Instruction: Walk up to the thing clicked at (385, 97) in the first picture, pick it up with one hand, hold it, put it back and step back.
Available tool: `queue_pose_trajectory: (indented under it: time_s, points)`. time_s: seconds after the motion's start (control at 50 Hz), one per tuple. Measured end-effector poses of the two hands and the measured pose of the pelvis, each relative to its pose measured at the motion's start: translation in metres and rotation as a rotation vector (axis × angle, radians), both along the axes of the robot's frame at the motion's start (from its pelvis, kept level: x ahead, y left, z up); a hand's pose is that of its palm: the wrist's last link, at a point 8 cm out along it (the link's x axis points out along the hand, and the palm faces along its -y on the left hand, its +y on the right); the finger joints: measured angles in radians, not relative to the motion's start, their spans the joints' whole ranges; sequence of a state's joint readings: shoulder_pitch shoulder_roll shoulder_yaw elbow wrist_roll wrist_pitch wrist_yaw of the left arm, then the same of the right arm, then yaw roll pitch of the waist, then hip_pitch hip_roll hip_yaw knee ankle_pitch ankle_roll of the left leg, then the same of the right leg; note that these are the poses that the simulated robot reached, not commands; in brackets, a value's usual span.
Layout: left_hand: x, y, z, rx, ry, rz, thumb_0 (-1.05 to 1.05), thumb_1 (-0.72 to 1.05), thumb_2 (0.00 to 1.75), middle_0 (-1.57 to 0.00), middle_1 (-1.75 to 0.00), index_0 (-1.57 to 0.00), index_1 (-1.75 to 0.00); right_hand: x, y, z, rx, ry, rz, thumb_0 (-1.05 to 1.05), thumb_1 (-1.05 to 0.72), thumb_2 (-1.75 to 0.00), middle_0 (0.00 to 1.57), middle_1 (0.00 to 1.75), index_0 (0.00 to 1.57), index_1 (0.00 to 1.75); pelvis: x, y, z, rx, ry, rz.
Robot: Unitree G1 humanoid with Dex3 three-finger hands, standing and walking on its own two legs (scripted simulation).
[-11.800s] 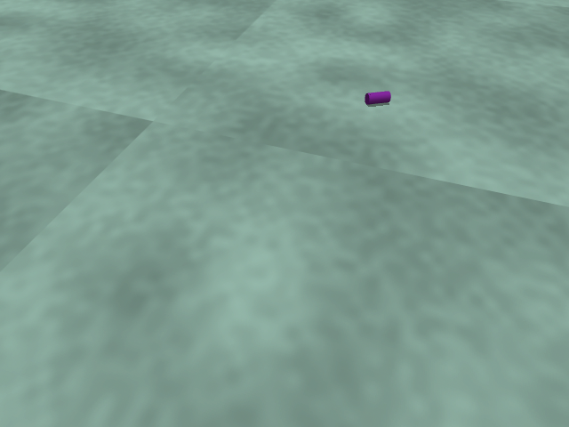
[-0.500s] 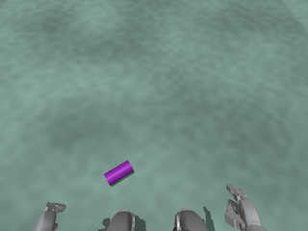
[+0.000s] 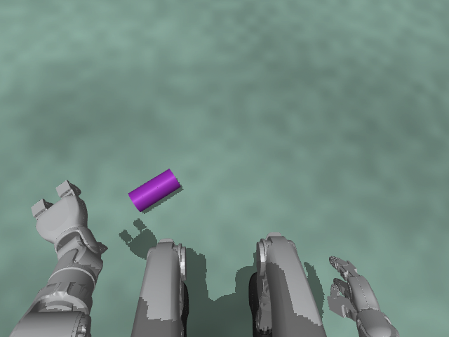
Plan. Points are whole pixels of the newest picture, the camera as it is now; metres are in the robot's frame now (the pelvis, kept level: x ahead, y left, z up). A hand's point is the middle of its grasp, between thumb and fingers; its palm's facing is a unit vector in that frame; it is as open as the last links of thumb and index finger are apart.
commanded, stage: rise first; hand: left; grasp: from above
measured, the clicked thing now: (155, 190) +0.49 +0.21 -0.47
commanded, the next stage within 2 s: approach in 1.58 s
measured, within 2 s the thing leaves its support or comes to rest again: neither
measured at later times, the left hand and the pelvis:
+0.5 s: hand (113, 206) +0.39 +0.28 -0.27, palm faces -0.32 -0.26 -0.91, open 13.9 cm; pelvis -0.03 +0.02 -0.12, yaw -2 degrees
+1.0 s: hand (126, 197) +0.43 +0.26 -0.33, palm faces -0.33 -0.27 -0.90, open 13.9 cm; pelvis -0.03 +0.01 -0.17, yaw -3 degrees
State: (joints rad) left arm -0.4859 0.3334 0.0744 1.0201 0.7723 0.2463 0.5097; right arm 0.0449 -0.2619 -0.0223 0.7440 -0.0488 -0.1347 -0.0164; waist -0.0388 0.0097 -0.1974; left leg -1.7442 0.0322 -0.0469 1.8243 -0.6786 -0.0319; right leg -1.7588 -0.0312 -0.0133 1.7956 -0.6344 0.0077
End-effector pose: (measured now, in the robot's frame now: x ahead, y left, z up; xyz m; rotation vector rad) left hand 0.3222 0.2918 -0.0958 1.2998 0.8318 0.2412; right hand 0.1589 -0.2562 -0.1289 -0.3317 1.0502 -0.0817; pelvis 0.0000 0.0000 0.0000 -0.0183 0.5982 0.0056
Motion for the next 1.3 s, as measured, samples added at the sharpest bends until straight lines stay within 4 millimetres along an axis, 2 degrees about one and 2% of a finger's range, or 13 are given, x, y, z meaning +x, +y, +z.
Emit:
queue_pose_trajectory:
  time_s: [0.1,0.2,0.3,0.42,0.74,0.94,1.3]
  points:
    - [0.026,-0.004,-0.029,0.047,-0.003,-0.035,0.00,-0.55,1.01,-0.10,-1.07,-0.09,-1.07,-0.041,-0.003,-0.041,0.008,0.068,-0.017,0.01,-0.90,-0.90,0.20,0.30,0.20,0.30,-0.015,-0.003,-0.037,-0.002,0.004,-0.007]
    - [0.041,-0.010,-0.058,0.050,0.015,-0.086,0.00,-0.54,1.02,-0.11,-1.06,-0.10,-1.07,-0.078,-0.002,-0.070,0.024,0.130,-0.046,0.01,-0.90,-0.90,0.20,0.30,0.20,0.30,-0.026,0.000,-0.066,-0.013,0.004,-0.014]
    - [0.050,-0.013,-0.085,0.032,0.019,-0.118,0.00,-0.54,1.02,-0.12,-1.05,-0.11,-1.06,-0.107,0.003,-0.090,0.032,0.178,-0.064,0.01,-0.89,-0.90,0.20,0.30,0.20,0.30,-0.031,0.006,-0.089,-0.026,0.004,-0.014]
    - [0.063,-0.013,-0.110,-0.001,0.005,-0.090,0.00,-0.53,1.02,-0.12,-1.04,-0.11,-1.05,-0.128,0.009,-0.102,0.030,0.217,-0.071,0.01,-0.89,-0.90,0.20,0.30,0.20,0.30,-0.032,0.014,-0.109,-0.043,0.008,-0.009]
    - [0.102,-0.028,-0.148,0.001,0.025,-0.048,0.00,-0.52,0.99,-0.12,-1.05,-0.12,-1.05,-0.159,0.004,-0.132,0.081,0.307,-0.050,0.01,-0.89,-0.90,0.20,0.30,0.20,0.30,-0.026,0.014,-0.144,-0.046,0.028,-0.011]
    - [0.110,-0.027,-0.168,-0.002,0.026,-0.064,0.00,-0.51,0.97,-0.13,-1.05,-0.13,-1.05,-0.169,0.002,-0.153,0.120,0.353,-0.037,0.01,-0.90,-0.90,0.20,0.30,0.20,0.30,-0.026,0.010,-0.163,-0.043,0.019,-0.018]
    - [0.120,-0.033,-0.188,-0.006,0.021,-0.092,0.00,-0.53,0.99,-0.12,-1.03,-0.11,-1.04,-0.174,0.002,-0.152,0.117,0.385,-0.014,0.00,-0.90,-0.90,0.20,0.30,0.20,0.30,-0.022,0.012,-0.173,-0.058,0.025,-0.021]
